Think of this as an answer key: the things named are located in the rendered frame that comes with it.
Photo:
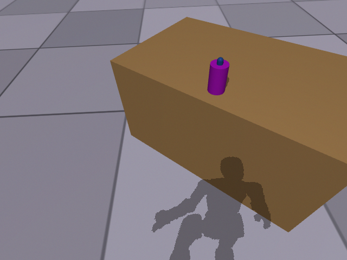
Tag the bottle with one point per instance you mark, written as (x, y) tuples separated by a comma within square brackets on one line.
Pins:
[(218, 73)]

